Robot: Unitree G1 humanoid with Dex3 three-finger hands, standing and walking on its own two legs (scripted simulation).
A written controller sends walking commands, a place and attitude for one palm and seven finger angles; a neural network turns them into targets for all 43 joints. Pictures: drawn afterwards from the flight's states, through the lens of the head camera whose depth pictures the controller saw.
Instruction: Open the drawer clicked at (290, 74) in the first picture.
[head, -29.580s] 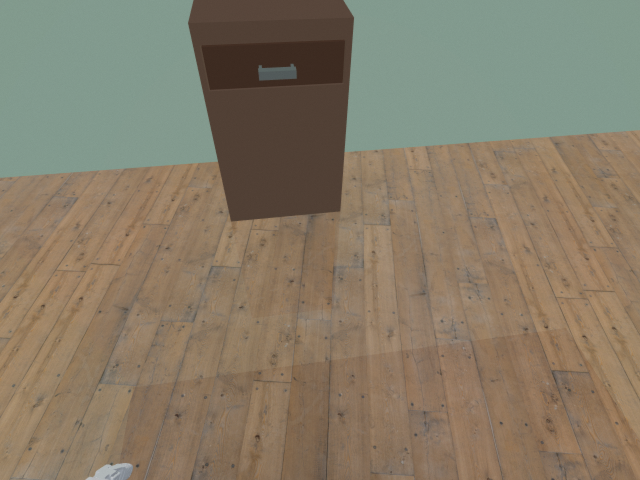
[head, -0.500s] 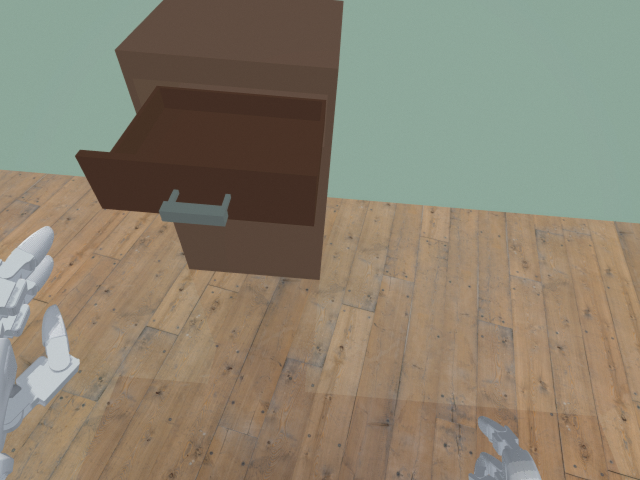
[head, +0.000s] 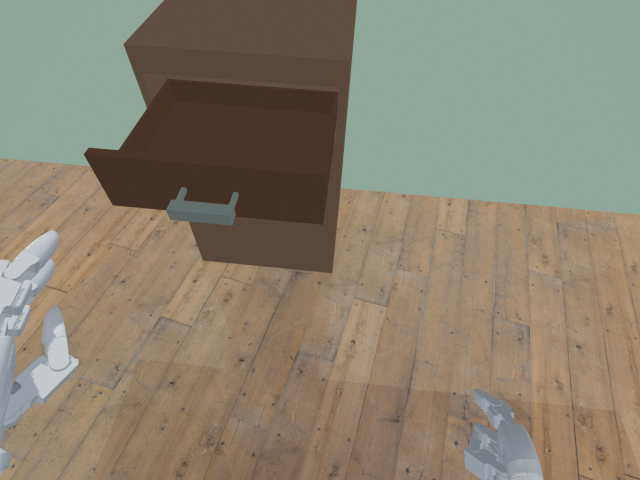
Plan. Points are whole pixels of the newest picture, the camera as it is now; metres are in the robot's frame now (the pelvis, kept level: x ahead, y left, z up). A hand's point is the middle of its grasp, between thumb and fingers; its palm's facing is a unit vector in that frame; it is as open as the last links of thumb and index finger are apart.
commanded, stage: let the arm hang, fingers relaxed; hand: left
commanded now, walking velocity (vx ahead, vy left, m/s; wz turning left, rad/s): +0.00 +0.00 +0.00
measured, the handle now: (205, 203) +0.60 +0.26 -0.08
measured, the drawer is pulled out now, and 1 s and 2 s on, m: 0.30 0.30 0.30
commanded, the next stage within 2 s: look to check the result in 1.08 s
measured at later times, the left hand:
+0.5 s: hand out of the picture -0.07 +0.20 -0.17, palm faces +0.03 -0.98 -0.21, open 7.2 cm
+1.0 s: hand out of the picture -0.03 +0.16 -0.17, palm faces +0.02 -0.99 -0.17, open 7.3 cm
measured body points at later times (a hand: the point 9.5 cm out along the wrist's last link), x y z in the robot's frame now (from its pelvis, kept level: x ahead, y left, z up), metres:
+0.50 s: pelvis -0.03 +0.01 +0.00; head -0.01 +0.02 +0.45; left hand -0.07 +0.26 -0.16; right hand -0.04 -0.22 -0.15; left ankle +0.00 +0.11 -0.74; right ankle -0.02 -0.10 -0.74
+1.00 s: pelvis -0.03 +0.00 +0.00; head -0.02 +0.00 +0.45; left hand -0.03 +0.21 -0.16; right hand -0.05 -0.21 -0.16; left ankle +0.00 +0.11 -0.74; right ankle -0.02 -0.10 -0.74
